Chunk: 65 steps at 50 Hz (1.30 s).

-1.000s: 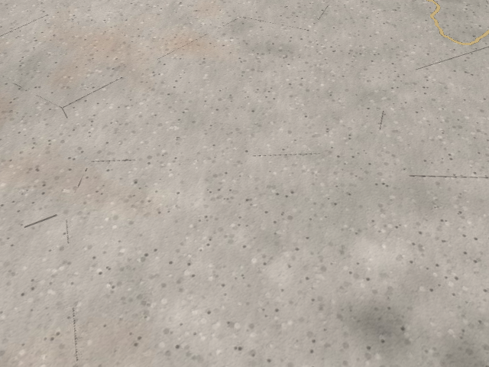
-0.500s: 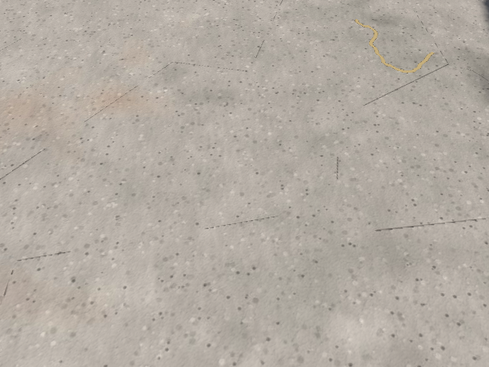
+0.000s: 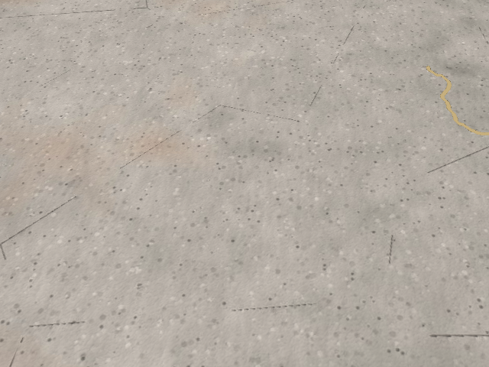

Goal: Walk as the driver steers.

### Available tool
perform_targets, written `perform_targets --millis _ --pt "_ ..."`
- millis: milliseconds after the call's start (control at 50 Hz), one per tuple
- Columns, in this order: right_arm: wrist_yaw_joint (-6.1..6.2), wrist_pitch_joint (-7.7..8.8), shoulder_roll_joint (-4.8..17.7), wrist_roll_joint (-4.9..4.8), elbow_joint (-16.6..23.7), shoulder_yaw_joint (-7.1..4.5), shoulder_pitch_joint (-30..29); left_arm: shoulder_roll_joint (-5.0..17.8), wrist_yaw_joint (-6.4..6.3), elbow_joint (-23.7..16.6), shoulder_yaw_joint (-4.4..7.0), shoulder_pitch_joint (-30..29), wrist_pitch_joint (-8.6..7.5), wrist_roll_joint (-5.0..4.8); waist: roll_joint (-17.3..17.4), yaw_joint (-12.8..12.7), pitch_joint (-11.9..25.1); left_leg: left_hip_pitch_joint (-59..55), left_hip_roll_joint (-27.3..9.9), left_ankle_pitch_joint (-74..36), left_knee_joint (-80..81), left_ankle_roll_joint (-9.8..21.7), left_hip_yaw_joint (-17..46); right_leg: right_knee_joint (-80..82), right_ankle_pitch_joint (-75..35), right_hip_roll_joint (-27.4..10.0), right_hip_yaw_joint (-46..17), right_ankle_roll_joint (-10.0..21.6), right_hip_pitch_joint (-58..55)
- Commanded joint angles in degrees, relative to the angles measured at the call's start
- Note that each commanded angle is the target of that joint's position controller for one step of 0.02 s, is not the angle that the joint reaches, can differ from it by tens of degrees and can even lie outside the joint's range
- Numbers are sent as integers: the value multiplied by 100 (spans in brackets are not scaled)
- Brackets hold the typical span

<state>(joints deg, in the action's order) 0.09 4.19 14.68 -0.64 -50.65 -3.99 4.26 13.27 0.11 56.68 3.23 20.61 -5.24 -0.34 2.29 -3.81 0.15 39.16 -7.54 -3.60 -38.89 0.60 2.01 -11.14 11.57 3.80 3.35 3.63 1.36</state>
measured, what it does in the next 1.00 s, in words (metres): walks ahead, turning right: left foot, then right foot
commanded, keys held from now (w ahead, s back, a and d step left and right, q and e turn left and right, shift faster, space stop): w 0.10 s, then w+e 0.60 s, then no key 0.30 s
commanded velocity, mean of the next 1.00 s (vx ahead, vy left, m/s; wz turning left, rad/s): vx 0.43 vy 0.00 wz -0.32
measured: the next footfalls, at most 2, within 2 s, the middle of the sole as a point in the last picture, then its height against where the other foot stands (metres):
left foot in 0.18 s outside the picture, level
right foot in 0.72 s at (326, 357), level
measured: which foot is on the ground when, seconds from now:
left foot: up 0.00-0.16, down 0.18-0.74, up 0.76-1.00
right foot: down 0.00-0.20, up 0.22-0.70, down 0.72-1.00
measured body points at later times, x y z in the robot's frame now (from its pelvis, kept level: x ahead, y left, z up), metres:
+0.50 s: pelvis +0.28 +0.06 +0.00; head +0.29 +0.06 +0.45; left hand +0.45 +0.31 -0.12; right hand +0.26 -0.21 -0.14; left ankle +0.25 +0.15 -0.75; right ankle +0.40 -0.14 -0.67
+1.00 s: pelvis +0.51 -0.05 +0.00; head +0.55 -0.08 +0.44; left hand +0.70 +0.16 -0.12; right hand +0.54 -0.36 -0.13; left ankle +0.64 +0.09 -0.68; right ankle +0.50 -0.12 -0.75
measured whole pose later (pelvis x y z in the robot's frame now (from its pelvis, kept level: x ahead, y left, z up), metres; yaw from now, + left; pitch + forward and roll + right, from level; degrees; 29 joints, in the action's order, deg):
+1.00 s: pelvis +0.51 -0.05 +0.00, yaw -22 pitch +2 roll +0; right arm 1.8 3.0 16.7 0.0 -50.0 -4.5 5.2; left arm 13.6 0.5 48.6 3.8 10.8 -3.0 0.6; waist 2.2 -0.7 -3.9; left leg 35.7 -6.7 15.0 -55.3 -2.4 2.0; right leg -20.3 8.5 4.6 1.6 5.5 13.5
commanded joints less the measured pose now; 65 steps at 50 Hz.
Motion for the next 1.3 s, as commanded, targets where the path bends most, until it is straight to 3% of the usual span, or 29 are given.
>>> perform_targets --millis 20,120,160,180,200,220,240,280,300,340,400,500,600,680,720,740,760,780,800,820,840,880,940,1140,1180,1200,1220,1240,1300 --pt "-81 89 210 -37 470 19 -736 929 -42 -122 181 238 -17 -43 -535 -70 -466 -16 181 -233 549 13 -196 391 -1250 -1557 -681 761 94" --pt "-234 185 418 -68 662 -10 -855 1048 -88 17 250 331 129 -78 -680 113 -416 -397 393 657 1031 302 -246 -300 -2311 -1928 -815 623 -657" --pt "-191 222 789 -40 329 -214 383 1032 -84 -58 228 53 174 -90 -707 813 312 -2261 727 671 1237 529 -481 -1618 -3793 -1587 -645 426 -331" --pt "-128 233 1181 51 72 -349 1512 841 -76 -197 139 -25 165 -29 -408 1231 1154 -4138 35 514 949 845 211 -3137 -2868 -1250 -444 230 775" --pt "-97 195 1737 119 -70 -480 2138 101 -34 -275 -72 674 59 -8 992 1012 2088 -6422 -1534 1244 1277 1686 2733 -5424 259 -256 -194 -203 3134" --pt "-90 171 1204 79 -79 -326 2178 441 -9 -174 0 535 -61 -137 1086 1128 2413 -6396 -1751 1869 1999 1785 3832 -6328 2127 -203 -1054 -177 3776" --pt "-73 181 895 45 -9 -222 1658 897 -12 -322 137 40 -107 -284 775 1064 1420 -5613 -1554 2013 2116 1452 2918 -6608 1836 -536 -1091 -94 4236" --pt "-84 213 469 79 99 -92 835 812 -83 -424 176 -458 -47 -226 226 728 420 -3919 -1112 1640 2557 1097 1558 -6075 943 -1035 -865 -65 3925" --pt "-96 250 325 128 90 -48 621 724 -104 -381 220 -336 50 -187 341 512 221 -3400 -909 1452 2771 966 1070 -5806 671 -1197 -922 -49 3569" --pt "-101 278 344 155 9 -72 565 406 -96 -345 201 -133 216 -187 357 335 46 -2884 -814 1133 3062 963 528 -5612 444 -1265 -907 -59 3241" --pt "-13 303 550 187 -92 -140 677 404 -104 -533 244 -452 327 -145 153 284 -185 -2878 -807 587 3235 1002 -77 -5163 -233 -1267 -1005 -137 3720" --pt "117 247 713 158 -147 -175 886 323 61 -835 204 -1262 269 -79 39 473 -374 -3182 -650 193 3305 831 -940 -3625 -1521 -1141 -642 -189 3803" --pt "156 81 880 46 -286 -245 1430 248 247 -1303 108 -2160 272 -82 -62 786 -662 -4204 -940 -263 2985 783 -1295 -2775 -1186 -1028 -201 -37 4127" --pt "183 -79 1177 -55 -185 -334 1237 581 343 -1491 251 -1794 302 -113 303 340 -183 -4605 -1019 -3285 1677 570 -1582 -2653 -50 -444 386 331 3039" --pt "194 -139 1181 -73 -112 -303 1078 1170 257 -1134 575 -234 305 -116 147 -524 626 -3786 -641 -3389 -618 219 -1743 -1959 -575 -14 316 708 705" --pt "169 -63 704 170 65 -153 1231 1752 106 -1013 691 242 335 -54 -1118 -374 1126 -2042 -167 475 -2579 -89 -1673 -2049 -1960 -1266 -1519 1067 -973" --pt "76 139 260 111 253 25 1712 1978 125 -1254 650 -84 268 42 -1798 152 2143 -312 997 4105 -4357 -380 -570 -1176 -2262 -2650 -4652 2342 -2319" --pt "19 282 794 -151 228 -96 1087 1441 164 -1272 478 7 239 68 -689 -220 2145 -14 677 3858 -4526 -272 219 -971 -3131 -2527 -4018 2008 -2150" --pt "11 308 767 -251 255 -97 887 1160 166 -1213 400 -250 192 43 -627 -97 1435 158 422 3453 -4205 -169 108 -1125 -3754 -2325 -2910 1755 -1479" --pt "72 278 715 -141 147 -101 840 970 168 -1266 343 -660 158 -27 -177 122 893 -26 136 3082 -3705 -168 66 -1104 -3832 -2019 -2212 1453 -595" --pt "119 206 788 -30 102 -157 786 776 140 -1311 286 -978 157 -35 -209 274 635 -309 8 2892 -3335 -169 46 -943 -3756 -1832 -1823 1312 81" --pt "154 0 714 5 62 -183 982 796 120 -1328 267 -1168 131 89 -350 534 573 -975 -30 2617 -2997 -188 60 -677 -4090 -1667 -1467 1249 856" --pt "205 -131 533 70 64 -150 985 901 48 -1204 270 -1167 87 111 -471 650 573 -991 65 2039 -2187 -298 -10 -587 -4667 -1507 -976 1199 1019" --pt "67 -140 558 82 136 -74 199 754 -67 -785 106 -1163 312 83 -780 421 421 -1762 378 996 645 -168 -131 -1032 -3176 -1427 -894 763 673" --pt "50 -74 755 182 9 -115 483 626 -79 -698 47 -988 313 52 -431 553 499 -2717 219 -967 1540 80 85 -1484 -2148 -1044 -854 317 881" --pt "77 -65 1078 222 31 -160 444 558 -73 -657 37 -541 272 181 70 192 683 -3340 -267 -2452 1238 309 495 -1762 -1012 -625 -693 68 1204" --pt "89 -112 862 223 -34 -99 334 405 -101 -498 16 -101 289 167 665 -26 873 -3579 -579 -2352 1099 820 777 -1818 216 -411 -545 -158 1469" --pt "63 -161 572 159 -52 -44 235 493 -124 -504 12 -397 340 143 702 123 790 -3343 -564 -1686 1227 918 882 -1769 559 -408 -505 -248 1385" --pt "1 -200 570 102 -51 -37 -48 724 -171 -464 67 -819 582 49 279 251 432 -2783 -54 -308 1261 493 434 -1465 91 -478 -578 -130 1207"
